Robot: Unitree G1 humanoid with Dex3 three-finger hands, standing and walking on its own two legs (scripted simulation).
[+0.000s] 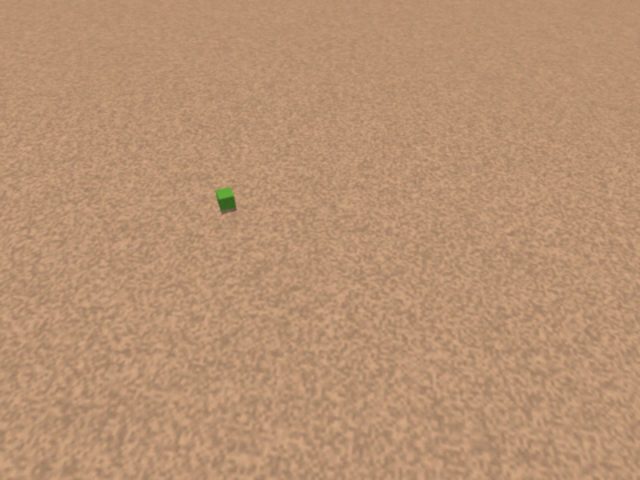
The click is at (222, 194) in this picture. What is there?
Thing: cube
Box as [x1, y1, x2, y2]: [215, 187, 235, 210]
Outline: 230,187 215,190 221,210 235,206
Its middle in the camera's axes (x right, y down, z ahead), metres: -0.44 -0.21 +1.81
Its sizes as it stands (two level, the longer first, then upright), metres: 0.071 0.071 0.071
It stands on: the floor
